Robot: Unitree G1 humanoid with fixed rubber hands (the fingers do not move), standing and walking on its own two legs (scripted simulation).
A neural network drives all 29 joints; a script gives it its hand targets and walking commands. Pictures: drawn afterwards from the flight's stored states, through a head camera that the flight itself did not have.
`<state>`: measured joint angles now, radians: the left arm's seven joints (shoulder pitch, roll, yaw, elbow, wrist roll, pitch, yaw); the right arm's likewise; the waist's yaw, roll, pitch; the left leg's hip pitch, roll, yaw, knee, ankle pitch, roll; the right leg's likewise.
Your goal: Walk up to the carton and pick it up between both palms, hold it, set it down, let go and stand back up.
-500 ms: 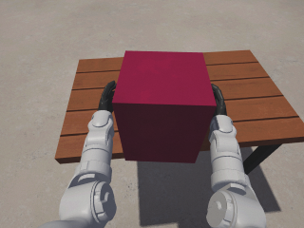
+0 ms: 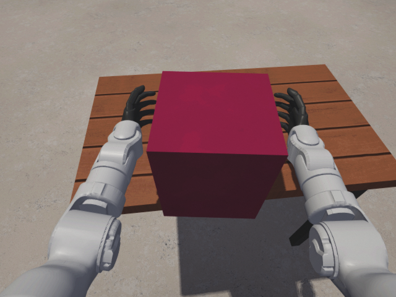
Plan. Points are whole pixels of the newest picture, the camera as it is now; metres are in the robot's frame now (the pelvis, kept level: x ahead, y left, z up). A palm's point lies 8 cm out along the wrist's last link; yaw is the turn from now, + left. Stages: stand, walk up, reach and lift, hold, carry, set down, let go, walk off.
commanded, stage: set down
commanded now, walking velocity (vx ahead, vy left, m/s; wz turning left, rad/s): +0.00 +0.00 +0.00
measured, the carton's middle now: (212, 150) +0.40 -0.03 +0.06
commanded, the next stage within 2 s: let go in 1.96 s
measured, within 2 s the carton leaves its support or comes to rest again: neither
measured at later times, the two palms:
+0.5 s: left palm (111, 79) +0.46 +0.16 +0.20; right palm (331, 87) +0.43 -0.24 +0.20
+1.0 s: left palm (106, 84) +0.42 +0.15 +0.22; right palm (358, 85) +0.40 -0.26 +0.22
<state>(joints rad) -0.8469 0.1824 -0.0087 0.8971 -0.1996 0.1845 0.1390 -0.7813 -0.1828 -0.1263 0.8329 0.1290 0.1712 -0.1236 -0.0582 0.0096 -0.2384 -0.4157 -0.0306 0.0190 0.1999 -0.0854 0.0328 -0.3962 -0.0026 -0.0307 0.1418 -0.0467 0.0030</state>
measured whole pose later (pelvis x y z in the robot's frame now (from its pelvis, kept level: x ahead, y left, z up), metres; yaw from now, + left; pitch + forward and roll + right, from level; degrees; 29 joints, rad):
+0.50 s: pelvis +0.00 -0.01 +0.00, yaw +1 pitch +13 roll -1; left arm -1.05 0.35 0.02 0.77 -0.30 0.55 0.12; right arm -0.97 -0.34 -0.12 0.69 0.25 0.56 -0.12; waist -0.09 0.01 -0.16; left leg -0.35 -0.02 0.00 0.25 -0.12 0.02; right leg -0.32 0.01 -0.05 0.18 -0.08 -0.01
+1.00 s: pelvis -0.04 -0.02 +0.00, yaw +0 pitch +9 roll +0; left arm -1.10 0.37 0.05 0.84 -0.27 0.60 0.06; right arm -1.06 -0.40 -0.10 0.79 0.26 0.59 -0.06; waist -0.06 0.00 -0.13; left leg -0.30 -0.01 0.01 0.20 -0.06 0.01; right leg -0.32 0.01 -0.04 0.21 -0.05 -0.02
